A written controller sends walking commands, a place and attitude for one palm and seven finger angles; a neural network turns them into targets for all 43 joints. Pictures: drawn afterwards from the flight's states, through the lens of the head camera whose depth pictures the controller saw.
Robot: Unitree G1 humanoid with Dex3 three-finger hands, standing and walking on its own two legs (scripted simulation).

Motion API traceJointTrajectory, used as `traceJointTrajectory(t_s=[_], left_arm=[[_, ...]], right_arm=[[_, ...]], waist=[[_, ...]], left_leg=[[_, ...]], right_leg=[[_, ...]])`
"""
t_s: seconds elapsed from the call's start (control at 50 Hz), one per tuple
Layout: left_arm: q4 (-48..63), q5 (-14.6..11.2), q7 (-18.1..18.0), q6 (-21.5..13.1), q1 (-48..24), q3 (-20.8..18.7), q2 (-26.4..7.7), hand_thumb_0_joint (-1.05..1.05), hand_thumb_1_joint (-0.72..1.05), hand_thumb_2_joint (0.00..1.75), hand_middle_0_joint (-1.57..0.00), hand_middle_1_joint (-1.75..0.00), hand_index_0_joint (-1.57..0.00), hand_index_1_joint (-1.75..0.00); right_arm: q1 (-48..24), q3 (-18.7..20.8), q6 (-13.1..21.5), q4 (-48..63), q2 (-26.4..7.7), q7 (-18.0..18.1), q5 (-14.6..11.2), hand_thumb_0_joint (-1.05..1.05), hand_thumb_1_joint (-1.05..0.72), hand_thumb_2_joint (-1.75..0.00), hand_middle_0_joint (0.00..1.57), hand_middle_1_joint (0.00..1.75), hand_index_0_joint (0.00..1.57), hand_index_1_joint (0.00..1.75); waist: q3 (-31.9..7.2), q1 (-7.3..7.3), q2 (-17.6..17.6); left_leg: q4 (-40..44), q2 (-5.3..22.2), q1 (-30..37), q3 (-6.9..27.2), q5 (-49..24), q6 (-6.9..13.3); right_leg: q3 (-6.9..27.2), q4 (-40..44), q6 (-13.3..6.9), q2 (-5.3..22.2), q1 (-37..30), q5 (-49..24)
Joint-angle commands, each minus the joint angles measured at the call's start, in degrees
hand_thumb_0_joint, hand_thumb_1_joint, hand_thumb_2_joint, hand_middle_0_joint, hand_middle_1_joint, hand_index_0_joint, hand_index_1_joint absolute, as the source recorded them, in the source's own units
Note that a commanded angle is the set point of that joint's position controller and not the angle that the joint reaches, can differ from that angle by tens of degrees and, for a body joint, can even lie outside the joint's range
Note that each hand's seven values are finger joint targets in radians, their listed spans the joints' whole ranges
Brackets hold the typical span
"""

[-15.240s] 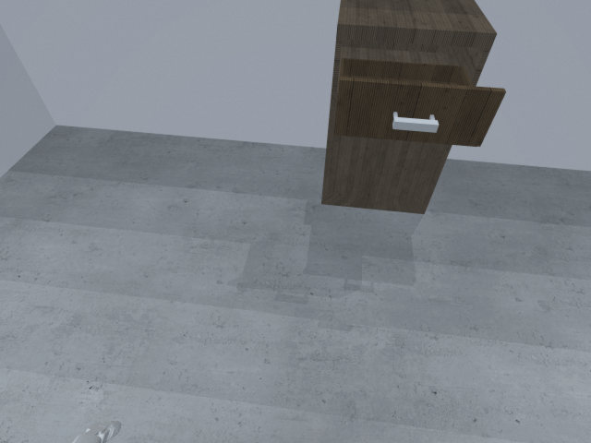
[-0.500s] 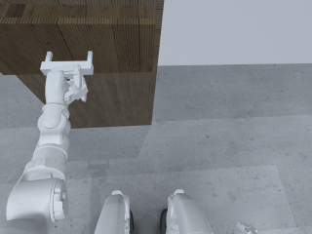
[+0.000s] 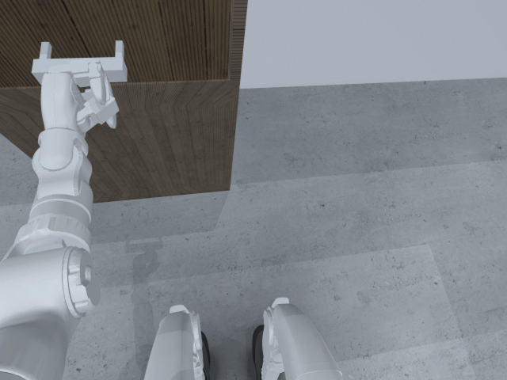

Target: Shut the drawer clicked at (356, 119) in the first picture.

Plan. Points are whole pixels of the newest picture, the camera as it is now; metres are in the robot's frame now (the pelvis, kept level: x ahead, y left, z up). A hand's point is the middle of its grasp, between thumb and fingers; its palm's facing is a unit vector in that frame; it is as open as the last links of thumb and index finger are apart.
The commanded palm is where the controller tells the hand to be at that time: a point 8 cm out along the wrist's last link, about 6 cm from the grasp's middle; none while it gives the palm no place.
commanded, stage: push the drawer shut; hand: left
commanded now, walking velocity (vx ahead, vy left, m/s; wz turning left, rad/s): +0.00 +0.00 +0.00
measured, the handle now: (82, 59) +0.60 +0.21 +0.04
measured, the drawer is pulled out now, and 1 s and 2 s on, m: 0.00 0.00 0.00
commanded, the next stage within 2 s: pull the fist back off the drawer in 0.52 s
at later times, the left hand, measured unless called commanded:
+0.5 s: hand (100, 97) +0.53 +0.19 +0.04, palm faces +0.04 -1.00 -0.06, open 3.0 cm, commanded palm +0.57 +0.20 +0.04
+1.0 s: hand (99, 96) +0.53 +0.19 +0.04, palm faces +0.04 -1.00 -0.07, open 3.1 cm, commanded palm +0.53 +0.20 +0.04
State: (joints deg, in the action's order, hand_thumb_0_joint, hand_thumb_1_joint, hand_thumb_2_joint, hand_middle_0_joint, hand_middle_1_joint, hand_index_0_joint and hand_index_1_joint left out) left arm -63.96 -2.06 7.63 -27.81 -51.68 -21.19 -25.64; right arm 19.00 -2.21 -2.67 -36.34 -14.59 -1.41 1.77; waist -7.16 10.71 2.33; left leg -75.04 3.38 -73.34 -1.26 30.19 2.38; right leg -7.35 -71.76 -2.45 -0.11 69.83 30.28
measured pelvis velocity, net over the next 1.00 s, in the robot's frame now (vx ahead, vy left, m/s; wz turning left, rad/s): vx -0.04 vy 0.00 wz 0.01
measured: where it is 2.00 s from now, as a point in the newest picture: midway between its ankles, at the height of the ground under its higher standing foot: (233, 378)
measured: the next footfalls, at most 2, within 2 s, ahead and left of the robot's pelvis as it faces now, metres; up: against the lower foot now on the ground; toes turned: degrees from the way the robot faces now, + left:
none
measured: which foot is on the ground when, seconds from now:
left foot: down 0.00-1.00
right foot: down 0.00-1.00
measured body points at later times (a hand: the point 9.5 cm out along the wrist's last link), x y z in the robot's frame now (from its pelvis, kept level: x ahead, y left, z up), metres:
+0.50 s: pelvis -0.03 +0.00 -0.02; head +0.15 +0.05 +0.39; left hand +0.52 +0.24 +0.04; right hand -0.02 -0.26 -0.12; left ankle +0.04 +0.10 -0.61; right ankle +0.03 -0.10 -0.61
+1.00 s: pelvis -0.04 +0.00 -0.02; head +0.15 +0.05 +0.39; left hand +0.52 +0.24 +0.05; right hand -0.05 -0.26 -0.12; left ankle +0.04 +0.10 -0.61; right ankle +0.03 -0.10 -0.61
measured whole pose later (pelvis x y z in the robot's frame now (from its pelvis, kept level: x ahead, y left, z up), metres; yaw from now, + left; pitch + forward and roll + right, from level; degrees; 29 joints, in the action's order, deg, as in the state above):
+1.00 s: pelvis -0.04 +0.00 -0.02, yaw +1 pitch +30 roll -6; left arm -72.9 0.9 6.7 -23.9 -65.6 -17.9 -33.5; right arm 21.5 -4.9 2.1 -38.4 -15.4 -0.9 3.1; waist -6.2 14.0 2.1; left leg -78.9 2.5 -82.4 1.5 26.8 2.8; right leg -9.4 -74.3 -2.5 -0.2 77.0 27.3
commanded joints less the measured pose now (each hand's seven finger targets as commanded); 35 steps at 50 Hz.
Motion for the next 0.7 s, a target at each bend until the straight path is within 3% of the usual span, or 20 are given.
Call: traceJointTrajectory(t_s=[0.0, 0.02, 0.04, 0.06, 0.12, 0.14, 0.2, 0.26, 0.32, 0.36, 0.42, 0.48, 0.52, 0.56, 0.6, 0.66, 0.68], left_arm=[[12.0, -0.8, -1.7, -3.5, -29.8, -2.4, -14.8, 0.0, 0.9, 0.9, -1.4, -1.6, -1.4, -1.6], [11.2, -0.5, -1.7, -3.4, -30.0, -2.6, -15.3, 0.0, 0.9, 0.9, -1.4, -1.6, -1.4, -1.6], [11.7, -0.5, -1.7, -3.5, -32.3, -2.2, -15.0, 0.0, 0.9, 0.9, -1.4, -1.6, -1.4, -1.6], [12.3, -0.3, -1.7, -3.7, -33.8, -1.6, -14.6, 0.0, 0.9, 0.9, -1.4, -1.6, -1.4, -1.6], [12.0, 0.2, -2.0, -3.5, -37.5, -1.7, -15.9, 0.0, 0.9, 0.9, -1.4, -1.6, -1.4, -1.6], [11.6, 0.3, -2.1, -3.4, -38.7, -0.5, -14.7, 0.0, 0.9, 0.9, -1.4, -1.6, -1.4, -1.6], [10.7, 0.5, -2.4, -3.3, -41.3, -1.7, -17.3, 0.0, 0.9, 0.9, -1.4, -1.6, -1.4, -1.6], [11.1, 0.8, -2.5, -3.4, -44.7, 0.8, -15.2, 0.0, 0.9, 0.9, -1.4, -1.6, -1.4, -1.6], [9.6, 1.1, -2.8, -2.8, -46.7, 0.3, -17.6, 0.0, 0.9, 0.9, -1.4, -1.6, -1.4, -1.6], [9.4, 1.2, -2.8, -2.5, -48.5, 1.7, -16.4, 0.0, 0.9, 0.9, -1.4, -1.6, -1.4, -1.6], [8.8, 1.3, -3.0, -2.0, -49.9, 0.5, -19.5, 0.0, 0.9, 0.9, -1.4, -1.6, -1.4, -1.6], [8.7, 1.5, -2.8, -1.5, -51.8, 3.5, -16.8, 0.0, 0.9, 0.9, -1.4, -1.6, -1.4, -1.6], [8.4, 1.3, -3.2, -1.0, -52.5, 2.6, -18.7, 0.0, 0.9, 0.9, -1.4, -1.6, -1.4, -1.6], [8.5, 1.2, -3.4, -0.7, -53.6, 4.2, -16.9, 0.0, 0.9, 0.9, -1.4, -1.6, -1.4, -1.6], [7.3, 1.5, -3.7, -0.1, -53.4, 4.0, -17.9, 0.0, 0.9, 0.9, -1.4, -1.6, -1.4, -1.6], [7.1, 1.3, -3.8, 0.3, -53.4, 4.7, -16.4, 0.0, 0.9, 0.9, -1.4, -1.6, -1.4, -1.6], [7.1, 1.1, -3.9, 0.5, -53.5, 3.0, -18.3, 0.0, 0.9, 0.9, -1.4, -1.6, -1.4, -1.6]], right_arm=[[11.1, 3.9, 0.1, 2.1, -10.9, 0.5, 0.5, 0.0, -0.9, -0.9, 0.2, 0.3, 0.2, 0.3], [11.2, 3.7, -0.1, 2.2, -10.9, 0.4, 0.6, 0.0, -0.9, -0.9, 0.2, 0.3, 0.2, 0.3], [11.4, 3.7, -0.1, 2.0, -10.9, 0.4, 0.6, 0.0, -0.9, -0.9, 0.2, 0.3, 0.2, 0.3], [11.5, 3.8, -0.1, 1.9, -10.9, 0.5, 0.6, 0.0, -0.9, -0.9, 0.2, 0.3, 0.2, 0.3], [11.8, 3.6, -0.1, 1.2, -11.1, 0.7, 0.7, 0.0, -0.9, -0.9, 0.2, 0.3, 0.2, 0.3], [11.9, 3.5, 0.1, 1.2, -11.1, 0.7, 0.8, 0.0, -0.9, -0.9, 0.2, 0.3, 0.2, 0.3], [12.2, 3.3, 0.2, 0.6, -11.6, 0.9, 1.0, 0.0, -0.9, -0.9, 0.2, 0.3, 0.2, 0.3], [12.4, 3.1, 0.8, 0.4, -11.6, 1.0, 1.1, 0.0, -0.9, -0.9, 0.2, 0.3, 0.2, 0.3], [12.4, 2.7, 1.3, 0.0, -12.1, 1.4, 1.2, 0.0, -0.9, -0.9, 0.2, 0.3, 0.2, 0.3], [12.6, 2.5, 1.8, -0.2, -12.2, 1.4, 1.3, 0.0, -0.9, -0.9, 0.2, 0.3, 0.2, 0.3], [12.5, 2.1, 2.5, -0.1, -12.5, 1.8, 1.2, 0.0, -0.9, -0.9, 0.2, 0.3, 0.2, 0.3], [12.4, 2.0, 3.4, -0.5, -12.8, 2.0, 1.1, 0.0, -0.9, -0.9, 0.2, 0.3, 0.2, 0.3], [12.6, 1.7, 4.1, -0.8, -13.1, 2.3, 1.1, 0.0, -0.9, -0.9, 0.2, 0.3, 0.2, 0.3], [12.5, 1.7, 4.8, -1.1, -13.2, 2.5, 1.0, 0.0, -0.9, -0.9, 0.2, 0.3, 0.2, 0.3], [12.6, 1.4, 5.5, -1.4, -13.4, 2.7, 0.9, 0.0, -0.9, -0.9, 0.2, 0.3, 0.2, 0.3], [13.0, 1.4, 6.3, -1.5, -13.4, 2.5, 1.1, 0.0, -0.9, -0.9, 0.2, 0.3, 0.2, 0.3], [13.5, 1.4, 6.3, -1.6, -13.6, 2.6, 1.2, 0.0, -0.9, -0.9, 0.2, 0.3, 0.2, 0.3]], waist=[[-31.8, 2.73, 7.8], [-31.5, 2.45, 8.2], [-31.4, 3.45, 7.5], [-32.0, 3.5, 9.5], [-32.1, 4.48, 9.0], [-31.5, 5.15, 10.1], [-31.3, 5.64, 10.3], [-32.6, 6.57, 13.2], [-31.1, 7.59, 12.3], [-30.9, 8.13, 13.8], [-31.1, 8.29, 14.1], [-30.9, 9.27, 16.0], [-30.0, 9.34, 15.8], [-30.1, 10.02, 17.2], [-29.2, 10.2, 15.7], [-29.5, 10.11, 16.8], [-30.3, 10.09, 15.1]], left_leg=[[7.0, -1.3, 26.3, 6.5, -19.9, -0.2], [7.0, -1.4, 25.3, 6.4, -19.2, -0.2], [6.9, -1.2, 26.1, 6.9, -19.6, 0.0], [6.8, -1.3, 27.0, 7.0, -19.7, -0.2], [6.5, -1.2, 26.5, 7.5, -17.6, -0.1], [6.5, -1.2, 27.0, 7.9, -17.4, -0.1], [6.3, -1.1, 26.5, 8.2, -15.6, -0.2], [6.6, -1.1, 28.9, 9.3, -14.8, -0.4], [6.7, -1.0, 26.4, 9.6, -10.8, -0.2], [6.9, -1.0, 27.1, 10.1, -9.8, -0.3], [7.0, -1.1, 24.7, 9.9, -6.7, -0.2], [8.2, -0.6, 26.8, 11.5, -3.3, -0.4], [8.7, -0.6, 25.3, 11.4, -1.2, -0.4], [9.4, -0.3, 26.9, 12.4, 0.3, -0.5], [9.8, -0.1, 25.0, 12.4, 2.7, -0.4], [9.7, -0.4, 25.7, 12.5, 2.1, -0.4], [9.4, -0.3, 24.9, 12.5, 1.7, -0.3]], right_leg=[[5.6, 9.1, 1.3, -2.1, -9.8, -13.9], [5.6, 9.1, 1.2, -2.2, -10.2, -13.2], [5.4, 8.8, 1.3, -2.2, -9.2, -13.3], [5.3, 8.8, 1.2, -2.2, -8.4, -13.1], [5.3, 9.0, 1.2, -2.3, -7.3, -11.2], [5.1, 8.8, 1.2, -2.3, -5.5, -10.8], [5.0, 8.8, 1.1, -2.3, -4.6, -9.3], [4.6, 8.5, 1.0, -2.3, -1.9, -8.3], [4.7, 8.6, 1.0, -2.4, -1.0, -5.9], [4.4, 8.4, 0.9, -2.3, 0.7, -5.3], [5.0, 8.8, 0.9, -2.4, -0.2, -3.6], [4.4, 8.4, 0.9, -2.2, 3.6, -2.2], [4.6, 8.7, 0.9, -2.2, 3.1, -1.3], [4.3, 8.5, 0.9, -2.1, 5.5, -0.8], [4.5, 8.7, 1.0, -2.0, 4.9, 0.2], [4.3, 8.5, 0.8, -2.0, 5.5, -0.2], [4.4, 8.6, 0.9, -2.1, 4.4, -0.4]])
